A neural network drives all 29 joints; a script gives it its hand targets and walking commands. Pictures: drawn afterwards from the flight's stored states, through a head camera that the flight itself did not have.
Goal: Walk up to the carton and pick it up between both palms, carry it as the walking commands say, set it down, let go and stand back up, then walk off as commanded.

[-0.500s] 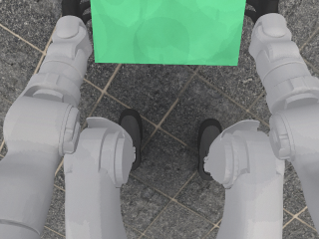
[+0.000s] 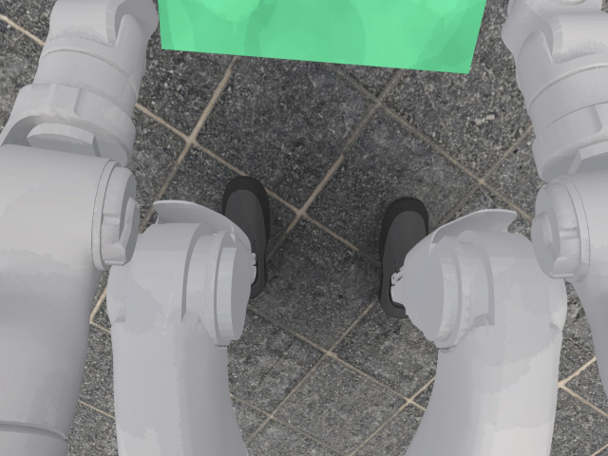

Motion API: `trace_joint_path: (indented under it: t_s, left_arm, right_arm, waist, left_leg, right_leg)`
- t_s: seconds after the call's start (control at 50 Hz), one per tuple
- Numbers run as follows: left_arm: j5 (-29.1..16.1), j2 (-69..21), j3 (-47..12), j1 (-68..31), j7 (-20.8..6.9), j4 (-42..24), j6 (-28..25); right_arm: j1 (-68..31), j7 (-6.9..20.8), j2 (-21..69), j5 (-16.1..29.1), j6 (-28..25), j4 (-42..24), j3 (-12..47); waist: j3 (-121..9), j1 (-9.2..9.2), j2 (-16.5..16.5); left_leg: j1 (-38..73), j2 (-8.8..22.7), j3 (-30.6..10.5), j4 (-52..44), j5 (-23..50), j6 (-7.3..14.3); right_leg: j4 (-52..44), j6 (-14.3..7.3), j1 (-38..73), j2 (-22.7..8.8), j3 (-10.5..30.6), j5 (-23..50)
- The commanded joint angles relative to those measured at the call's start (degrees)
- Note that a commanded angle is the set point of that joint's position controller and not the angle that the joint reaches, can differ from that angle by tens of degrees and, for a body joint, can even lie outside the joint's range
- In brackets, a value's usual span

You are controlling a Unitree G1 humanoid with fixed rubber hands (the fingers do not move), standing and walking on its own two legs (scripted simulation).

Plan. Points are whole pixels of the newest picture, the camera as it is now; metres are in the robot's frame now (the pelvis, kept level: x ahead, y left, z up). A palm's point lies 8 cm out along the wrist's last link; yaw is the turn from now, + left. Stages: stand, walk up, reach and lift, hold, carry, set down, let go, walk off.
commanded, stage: reach and lift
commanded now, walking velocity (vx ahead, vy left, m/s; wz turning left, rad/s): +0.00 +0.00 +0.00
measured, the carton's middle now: out of the picture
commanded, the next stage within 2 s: none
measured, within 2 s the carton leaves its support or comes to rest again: neither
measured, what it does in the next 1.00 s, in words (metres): stands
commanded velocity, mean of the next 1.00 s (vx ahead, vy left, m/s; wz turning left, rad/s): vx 0.00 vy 0.00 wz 0.00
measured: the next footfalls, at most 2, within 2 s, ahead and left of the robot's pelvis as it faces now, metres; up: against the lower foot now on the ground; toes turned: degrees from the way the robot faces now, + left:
none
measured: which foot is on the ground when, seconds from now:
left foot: down 0.00-1.00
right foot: down 0.00-1.00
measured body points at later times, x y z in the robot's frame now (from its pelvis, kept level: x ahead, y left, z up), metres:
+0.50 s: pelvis -0.01 +0.01 +0.01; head +0.33 +0.01 +0.29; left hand +0.55 +0.20 -0.13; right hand +0.54 -0.18 -0.14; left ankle +0.15 +0.13 -0.33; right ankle +0.12 -0.12 -0.33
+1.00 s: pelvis +0.00 +0.00 +0.04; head +0.30 +0.01 +0.37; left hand +0.52 +0.20 -0.05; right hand +0.53 -0.17 -0.05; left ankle +0.15 +0.14 -0.33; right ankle +0.13 -0.13 -0.33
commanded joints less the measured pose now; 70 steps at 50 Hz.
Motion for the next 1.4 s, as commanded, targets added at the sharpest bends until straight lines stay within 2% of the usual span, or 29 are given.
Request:
trace_joint_path:
  t_s: [0.0, 0.02, 0.18, 0.38, 0.44, 0.46, 0.5, 0.56, 0.62, 0.66, 0.68, 0.72, 0.74, 0.78, 0.8, 0.82, 0.86, 0.9, 0.92, 0.94, 0.96, 1.04, 1.06, 1.18, 1.2, 1.22, 1.24, 1.32, 1.38]
  left_arm:
    - [-0.86, -51.39, -10.03, -17.63, -13.93, -21.43, 0.23]
    - [-2.48, -54.87, -10.72, -16.61, -14.56, -23.15, 1.32]
    - [0.07, -52.29, -11.21, -29.55, -17.53, -30.16, 2.91]
    - [9.74, -55.49, 1.39, -21.01, -18.55, -11.58, 7.62]
    - [9.53, -58.82, 0.64, -19.52, -18.03, -18.2, 8.16]
    - [7.81, -62.17, -0.4, -18.85, -18.37, -18.18, 8.58]
    - [7.15, -60.91, -1.18, -21.5, -18.8, -24.95, 7.87]
    - [4.16, -63.47, -6.66, -20.65, -19.68, -30.86, 8.46]
    - [1.1, -63.68, -14.06, -20.59, -18.88, -46.3, 8.82]
    - [0.99, -65.42, -19.79, -19.88, -18.29, -53.71, 9.92]
    - [2.42, -63.56, -20.13, -19.6, -18.4, -48.99, 10.7]
    - [5.26, -65.69, -16.92, -9.72, -17.84, -52.6, 12.46]
    - [3.5, -66.87, -20.66, -12.97, -17.58, -59.31, 12.89]
    - [7.1, -61.81, -16.09, -13.48, -17.5, -45.06, 12.95]
    - [6.12, -65.04, -17.52, -13.55, -17.67, -47.47, 12.88]
    - [9.38, -61.89, -11.83, -14.68, -18.35, -40.53, 13.44]
    - [12.69, -57.83, -6.82, -22.27, -18.66, -36.48, 13.06]
    - [16.08, -59.91, -4.22, -16.97, -19.59, -34.28, 13.92]
    - [16.07, -61.73, -4.31, -17.37, -19.96, -33.26, 14.07]
    - [21.24, -61.06, 3.24, -12.99, -20.37, -21.88, 15.5]
    - [19.55, -64.6, 0.17, -12.38, -20.11, -23.76, 15.82]
    - [25.22, -63.65, 10.96, -6.87, -21.5, -11.79, 18.63]
    - [25.96, -64.32, 13.51, -5.36, -21.76, -10.17, 18.49]
    - [16.29, -68.09, 5.58, -10.59, -23.36, -28.3, 15.08]
    - [17.09, -68.18, 7.84, -7.42, -23.66, -25.79, 14.81]
    - [13.67, -72.18, -0.05, -11.25, -24.06, -35.81, 13.96]
    - [10.82, -70.5, -3.71, -8.21, -24.45, -36.87, 13.74]
    - [13.31, -69.38, -5.79, -2.21, -23.63, -36.36, 14.61]
    - [14.83, -72.24, -9.74, 3.04, -22.12, -38.33, 14.9]
  right_arm:
    - [-30.09, 12.8, 49.85, 2.86, -1.36, -29.78, 13.85]
    - [-31.27, 12.2, 48.47, 2.73, -1.54, -35.91, 14.33]
    - [-26.64, 15.19, 52.23, -4.3, 2.8, -21.38, 5.44]
    - [-36.28, 19.13, 51.21, -7.26, 5.11, -17.94, 0.83]
    - [-38.7, 19.58, 54.7, -3.26, 4.59, -28.55, 5.01]
    - [-36.95, 19.45, 54.42, -5.32, 4.62, -28.71, 4.25]
    - [-30.05, 19.76, 58.79, -4.48, 4.99, -25.74, 4.47]
    - [-27.37, 19.05, 59.93, -6.86, 5.69, -28.85, 5.35]
    - [-26.12, 16.84, 64.82, -1.53, 7.02, -45.47, 13.7]
    - [-25.46, 16.27, 66.34, -0.11, 7.61, -49.17, 16.25]
    - [-21.26, 16.33, 64.67, -1.77, 8.73, -40.8, 15.68]
    - [-24.73, 16.36, 60.07, -0.28, 8.43, -54.52, 16.13]
    - [-22.03, 16.14, 60.09, 0.51, 9.05, -57.83, 18.21]
    - [-20.08, 16.12, 58.57, -3.52, 8.54, -42.0, 13.23]
    - [-21.72, 16.61, 59.54, -4.38, 8.3, -45.89, 12.53]
    - [-24.44, 16.83, 56.82, -6.75, 8.81, -41.11, 9.22]
    - [-20.33, 17.65, 57.07, -13.55, 10.3, -26.59, 0.81]
    - [-19.33, 18.4, 60.03, -15.07, 10.92, -24.79, -0.38]
    - [-18.72, 18.95, 61.14, -15.14, 11.18, -26.34, 0.34]
    - [-14.35, 19.11, 60.62, -20.44, 12.32, -15.95, -7.18]
    - [-18.97, 19.56, 61.39, -17.25, 11.76, -22.78, -4.0]
    - [-25.0, 21.94, 60.33, -17.35, 14.28, -19.37, -5.85]
    - [-24.64, 22.14, 61.42, -19.05, 14.59, -17.51, -8.06]
    - [-16.62, 21.7, 69.1, -15.97, 12.28, -26.18, -1.22]
    - [-13.47, 21.54, 66.04, -18.24, 11.75, -24.88, -4.66]
    - [-12.88, 21.42, 71.23, -14.29, 11.4, -31.38, 2.33]
    - [-11.15, 20.96, 72.63, -13.53, 11.63, -33.94, 5.37]
    - [-8.99, 22.14, 68.11, -13.48, 10.77, -32.85, 3.28]
    - [-3.12, 22.43, 70.75, -11.97, 10.87, -33.81, 7.53]
  waist:
    - [-113.39, 2.46, -2.9]
    - [-119.32, 0.73, -2.58]
    - [-92.91, -2.38, 0.73]
    - [-76.35, 2.8, 0.74]
    - [-93.32, 5.37, 1.4]
    - [-94.43, 1.98, -1.11]
    - [-99.13, 2.38, -1.82]
    - [-111.05, -3.38, -5.31]
    - [-141.16, -1.07, -7.04]
    - [-154.1, 0.14, -2.65]
    - [-144.63, 1.08, -0.4]
    - [-154.01, 5.66, 0.51]
    - [-159.66, 3.05, 4.21]
    - [-126.34, 4.21, 3.44]
    - [-128.46, -1.16, 1.07]
    - [-115.83, 0.87, 1.16]
    - [-90.06, -3.03, -2.24]
    - [-87.7, -0.02, -1.64]
    - [-90.66, -1.44, -1.25]
    - [-78.9, 0.76, 1.08]
    - [-87.89, -2.13, 1.96]
    - [-81.57, 4.52, 3.42]
    - [-82.58, 1.13, 2.15]
    - [-101.51, -1.37, -6.02]
    - [-97.86, -3.93, -3.32]
    - [-111.12, -1.32, -2.73]
    - [-116.08, -4.18, -8.52]
    - [-112.32, -1.89, 1.54]
    - [-114.15, 0.03, 2.59]
  left_leg:
    - [48.74, -5.06, 6.44, -4.86, 28.47, 0.68]
    - [49.77, -6.0, 6.32, -4.44, 29.44, 0.85]
    - [33.7, -5.47, 6.15, -9.05, 6.61, 1.68]
    - [33.08, -5.46, 6.86, -10.93, -6.3, 2.36]
    - [41.06, -6.31, 7.48, -10.74, 6.2, 1.63]
    - [40.75, -6.56, 6.07, -10.97, 6.39, 1.92]
    - [39.78, -6.17, 7.12, -10.27, 7.86, 1.63]
    - [42.13, -6.51, 5.14, -10.25, 17.0, 1.02]
    - [56.61, -7.31, 7.35, -8.81, 36.21, -0.5]
    - [63.01, -8.2, 7.19, -8.75, 37.41, -0.14]
    - [58.84, -7.08, 7.68, -9.3, 32.86, -0.59]
    - [67.49, -8.27, 7.43, -9.07, 42.49, -0.53]
    - [71.89, -8.26, 8.6, -8.77, 43.92, -1.2]
    - [54.0, -6.88, 7.78, -11.37, 27.04, -0.18]
    - [54.94, -8.0, 7.84, -12.73, 22.82, 0.01]
    - [46.39, -7.46, 7.18, -13.86, 14.31, 0.36]
    - [31.64, -6.6, 7.09, -16.87, -8.88, 1.36]
    - [35.0, -8.3, 6.69, -18.89, -5.4, 1.56]
    - [35.78, -7.98, 8.6, -18.6, -3.93, 0.83]
    - [28.47, -7.93, 8.28, -20.24, -9.44, 0.74]
    - [35.31, -8.12, 8.18, -21.34, -6.53, 0.62]
    - [30.83, -8.82, 8.18, -23.1, -9.78, 1.41]
    - [31.31, -9.06, 7.67, -23.25, -9.88, 1.91]
    - [36.1, -9.54, 6.2, -24.46, 8.86, 1.59]
    - [32.8, -9.05, 6.03, -24.34, 8.77, 1.1]
    - [38.68, -10.11, 7.83, -24.51, 17.6, 0.14]
    - [40.35, -8.94, 6.22, -23.68, 21.9, 0.08]
    - [42.8, -9.28, 6.68, -25.26, 21.76, -0.49]
    - [50.65, -8.78, 6.88, -27.29, 25.78, -0.93]
  right_leg:
    - [-8.53, 0.27, 44.21, 3.37, -5.56, 29.15]
    - [-8.27, -0.08, 47.95, 4.08, -6.05, 31.22]
    - [-11.35, -2.23, 29.58, 3.73, -6.42, 10.32]
    - [-15.9, -2.95, 15.45, 2.69, -7.25, -10.1]
    - [-15.2, -2.0, 23.34, 4.4, -7.52, 1.97]
    - [-14.74, -1.99, 22.56, 4.49, -8.56, 2.23]
    - [-14.23, -1.98, 26.78, 4.42, -7.64, 5.67]
    - [-13.47, -1.86, 33.31, 4.42, -8.55, 17.77]
    - [-13.11, -0.18, 53.66, 6.64, -7.27, 38.94]
    - [-11.64, -0.26, 56.83, 7.06, -6.41, 38.61]
    - [-11.75, -0.66, 51.23, 6.51, -5.98, 34.03]
    - [-11.08, 0.0, 56.29, 7.55, -6.73, 40.12]
    - [-13.46, -0.74, 59.74, 8.44, -5.1, 42.32]
    - [-13.68, -0.54, 41.11, 6.86, -6.13, 25.45]
    - [-15.94, -1.22, 41.38, 7.22, -7.74, 21.6]
    - [-17.39, -1.6, 33.65, 5.99, -7.02, 13.01]
    - [-20.66, -3.12, 22.84, 4.48, -7.17, -6.46]
    - [-23.46, -2.38, 22.43, 5.54, -6.71, -4.68]
    - [-24.84, -1.88, 26.72, 5.81, -6.25, -2.44]
    - [-25.44, -2.8, 20.05, 5.4, -6.26, -8.04]
    - [-24.79, -2.22, 22.82, 5.65, -8.4, -4.81]
    - [-29.04, -2.52, 19.82, 4.48, -6.21, -11.56]
    - [-28.72, -2.43, 18.27, 5.59, -7.27, -11.97]
    - [-28.54, -0.95, 33.13, 6.84, -8.34, 9.96]
    - [-28.59, -0.86, 31.87, 6.34, -8.67, 10.17]
    - [-29.33, -0.78, 41.46, 7.16, -7.81, 20.66]
    - [-27.4, 0.24, 45.24, 7.57, -8.87, 26.65]
    - [-27.96, -1.14, 33.86, 7.84, -7.92, 22.75]
    - [-30.14, -1.88, 33.54, 8.94, -7.84, 24.84]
